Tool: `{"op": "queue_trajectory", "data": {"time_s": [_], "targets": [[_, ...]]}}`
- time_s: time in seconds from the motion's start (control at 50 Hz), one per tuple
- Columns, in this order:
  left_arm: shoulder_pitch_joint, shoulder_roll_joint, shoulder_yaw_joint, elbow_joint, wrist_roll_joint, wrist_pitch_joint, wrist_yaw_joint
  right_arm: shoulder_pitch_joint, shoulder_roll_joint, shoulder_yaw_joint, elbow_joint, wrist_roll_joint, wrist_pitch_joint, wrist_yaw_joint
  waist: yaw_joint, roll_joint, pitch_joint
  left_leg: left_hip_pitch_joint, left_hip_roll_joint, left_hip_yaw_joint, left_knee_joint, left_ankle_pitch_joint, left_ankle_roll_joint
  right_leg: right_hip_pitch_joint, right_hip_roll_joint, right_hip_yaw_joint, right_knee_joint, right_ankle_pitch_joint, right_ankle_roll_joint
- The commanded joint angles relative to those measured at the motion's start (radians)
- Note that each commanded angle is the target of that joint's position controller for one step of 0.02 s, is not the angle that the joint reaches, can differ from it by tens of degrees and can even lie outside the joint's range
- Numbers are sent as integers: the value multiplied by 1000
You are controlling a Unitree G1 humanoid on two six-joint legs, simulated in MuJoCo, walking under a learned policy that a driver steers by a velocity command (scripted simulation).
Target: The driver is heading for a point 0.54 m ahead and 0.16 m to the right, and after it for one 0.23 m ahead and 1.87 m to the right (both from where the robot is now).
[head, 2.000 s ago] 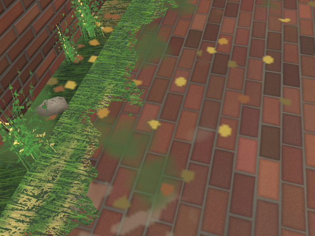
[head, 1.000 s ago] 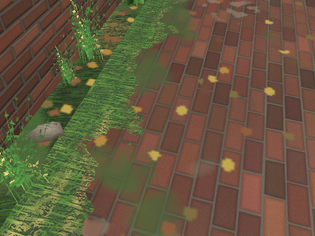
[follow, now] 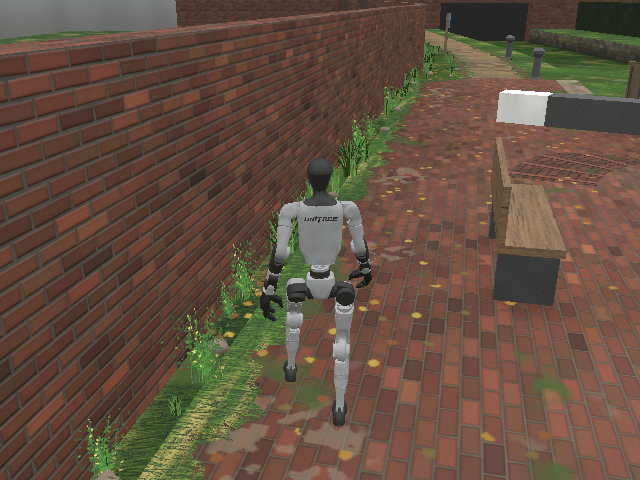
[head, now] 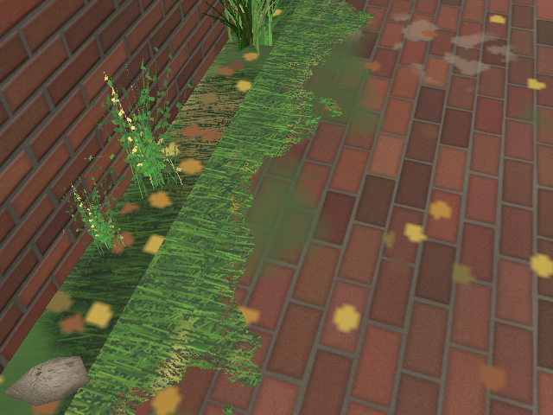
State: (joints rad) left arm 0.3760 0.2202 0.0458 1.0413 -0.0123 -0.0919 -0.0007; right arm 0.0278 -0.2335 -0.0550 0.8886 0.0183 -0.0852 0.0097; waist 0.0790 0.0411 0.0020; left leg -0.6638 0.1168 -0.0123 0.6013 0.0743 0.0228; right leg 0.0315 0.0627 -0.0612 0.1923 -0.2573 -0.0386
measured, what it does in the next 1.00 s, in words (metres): walks ahead, turning right: left foot, then right foot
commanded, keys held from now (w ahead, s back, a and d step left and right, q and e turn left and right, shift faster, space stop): w+e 0.64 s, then e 0.36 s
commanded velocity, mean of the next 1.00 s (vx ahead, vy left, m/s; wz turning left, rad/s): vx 0.41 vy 0.00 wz -0.48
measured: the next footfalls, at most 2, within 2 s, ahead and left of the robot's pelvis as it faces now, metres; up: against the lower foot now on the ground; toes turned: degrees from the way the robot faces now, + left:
left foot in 0.10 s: +0.26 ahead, +0.14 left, +0.00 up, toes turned +0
right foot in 0.68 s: +0.49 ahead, -0.16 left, +0.00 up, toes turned -24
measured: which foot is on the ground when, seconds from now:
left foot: up 0.00-0.08, down 0.10-0.68, up 0.70-1.00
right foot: down 0.00-0.10, up 0.12-0.66, down 0.68-1.00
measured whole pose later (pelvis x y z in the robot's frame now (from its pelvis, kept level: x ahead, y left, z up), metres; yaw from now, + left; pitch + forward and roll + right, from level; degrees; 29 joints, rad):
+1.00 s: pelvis +0.48 -0.08 +0.00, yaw -32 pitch +3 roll +1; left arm 0.22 0.28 0.09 0.77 -0.02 -0.01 0.02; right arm 0.02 -0.29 -0.07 0.76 -0.01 -0.05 -0.03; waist 0.04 0.03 0.06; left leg -0.66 0.05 -0.10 0.85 -0.20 -0.07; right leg -0.28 0.11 0.10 0.41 -0.17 -0.09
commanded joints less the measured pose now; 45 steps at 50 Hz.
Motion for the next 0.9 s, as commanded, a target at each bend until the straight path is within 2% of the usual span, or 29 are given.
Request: {"op": "queue_trajectory", "data": {"time_s": [0.02,0.06,0.08,0.1,0.12,0.14,0.16,0.18,0.2,0.22,0.24,0.26,0.3,0.34,0.4,0.46,0.56,0.62,0.64,0.66,0.68,0.7,0.72,0.74,0.76,0.78,0.8,0.84,0.9], "targets": [[67,161,35,-10,-8,9,9,-148,-64,-5,-103,5,-26,20,-4,-95,101,-29,-27,2,-79,-58,15,12,-311,160,2,305,-153],[38,184,44,-20,-10,18,12,-83,-101,-17,-96,6,-37,25,-54,-123,63,94,-57,10,-113,-124,32,24,-324,183,73,418,-135],[9,190,46,-30,-10,22,12,11,-131,-33,-73,4,-41,22,-111,-131,8,237,-90,36,-132,-138,48,8,-299,169,172,567,-118],[-9,164,36,-43,-3,23,10,191,-185,-60,-22,1,-44,14,-191,-118,-109,497,-84,31,-113,-119,79,-79,-239,133,370,613,-88],[-5,115,17,-77,17,21,9,383,-272,-80,7,-19,-43,1,-243,9,-287,822,128,-194,-85,-128,141,-300,-154,77,707,310,-48],[136,-22,-15,-73,-8,2,3,413,-304,-83,28,-27,-36,10,-164,296,-425,1104,335,-643,-228,-318,273,-655,-3,101,1014,-308,-1],[75,105,14,-62,-35,-12,4,383,-192,-55,12,-24,-37,10,-192,178,-362,1037,298,-648,-283,-401,231,-740,-57,215,1130,-310,-13],[-15,150,29,-91,-46,-16,6,297,-143,-39,-3,-20,-40,5,-180,124,-218,901,273,-477,-295,-357,181,-792,-103,191,1144,-217,-25],[-55,141,31,-98,-40,-12,14,220,-120,-29,-14,-21,-42,6,-147,39,-144,751,241,-361,-326,-261,162,-748,-151,173,1114,-125,-23],[-70,127,40,-99,-25,-3,19,176,-96,-24,-13,-27,-43,8,-120,19,-83,635,205,-266,-367,-215,149,-707,-180,170,1066,-67,-24],[-42,101,42,-98,-25,11,16,159,-87,-21,-5,-37,-45,8,-88,61,-65,563,187,-198,-396,-183,146,-647,-205,177,1039,-32,-24],[-28,79,43,-97,-28,25,13,154,-75,-21,1,-37,-45,7,-75,64,-48,531,170,-144,-419,-167,146,-625,-213,172,1020,-20,-24],[-54,66,48,-115,-30,46,13,163,-91,-28,15,-35,-49,-1,-63,46,-9,498,160,-59,-452,-114,150,-656,-219,165,985,20,-21],[-105,68,52,-143,-20,57,12,182,-114,-36,23,-37,-48,-13,-65,21,16,508,167,-3,-469,-69,155,-720,-221,176,926,96,-11],[-175,66,53,-175,-13,54,-1,205,-132,-41,31,-39,-39,-28,-76,12,38,545,157,77,-483,-48,147,-764,-209,168,777,224,2],[-280,54,43,-213,-7,49,-21,232,-152,-47,33,-32,-30,-38,-108,0,68,579,153,152,-489,-40,132,-753,-197,103,628,306,-1],[-415,49,32,-291,-11,49,-52,305,-179,-60,51,-12,-2,-41,-146,-1,110,738,196,217,-419,58,118,-785,-173,23,499,214,-34],[-364,93,52,-313,-15,54,-62,269,-221,-72,34,2,15,-43,-84,50,44,772,200,260,-252,489,89,-617,-89,-61,479,70,-83],[-273,127,70,-299,-19,55,-61,252,-235,-75,28,5,23,-44,-29,64,-10,763,189,273,-115,631,77,-496,-44,-86,469,33,-108],[-114,183,102,-259,-19,53,-53,221,-237,-72,16,10,31,-44,61,46,-86,694,146,293,108,645,40,-276,8,-93,376,116,-142],[14,281,137,-230,-9,59,-28,223,-214,-63,-10,-8,24,-46,101,-70,-170,444,92,288,429,299,-26,14,-100,112,337,261,-196],[-72,388,146,-271,7,56,-19,303,-68,-22,-70,-38,-10,-37,-47,-331,-267,14,-149,178,837,-660,-104,315,-385,690,249,452,-409],[-20,319,118,-292,20,49,-27,234,-142,-28,-84,2,-53,-19,23,-189,-413,-50,-144,-63,917,-708,-84,349,-440,815,157,539,-443],[-59,256,100,-292,23,40,-27,156,-156,-32,-108,31,-62,-16,16,-129,-306,-96,-96,-70,892,-640,-59,270,-402,627,186,654,-389],[-126,211,91,-298,1,31,-29,155,-147,-32,-95,17,-59,-25,-28,-44,-182,-85,-47,-65,778,-560,-52,109,-335,476,193,672,-325],[-185,170,79,-313,-11,32,-23,152,-166,-42,-84,-12,-46,-37,-59,-31,-137,-33,-13,-59,694,-516,-53,-17,-295,398,177,646,-281],[-218,157,73,-328,-4,35,-19,161,-179,-51,-85,-21,-28,-40,-87,-32,-109,39,-4,-59,660,-494,-54,-130,-273,362,153,673,-270],[-218,193,80,-333,11,34,-13,176,-152,-50,-104,-27,2,-44,-117,-40,-109,97,-16,-50,573,-466,-69,-224,-255,338,139,765,-272],[-192,230,91,-332,5,42,5,134,-125,-40,-131,-35,21,-53,-112,-74,-123,83,-55,-41,414,-368,-91,-243,-218,294,154,822,-250]]}}
Keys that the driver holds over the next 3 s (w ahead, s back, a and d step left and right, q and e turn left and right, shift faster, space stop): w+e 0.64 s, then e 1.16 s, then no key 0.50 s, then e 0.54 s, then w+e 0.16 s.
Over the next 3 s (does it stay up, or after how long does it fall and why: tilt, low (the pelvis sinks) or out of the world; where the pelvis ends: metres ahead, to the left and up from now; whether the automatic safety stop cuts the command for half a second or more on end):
stays up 0.48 -0.15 0.01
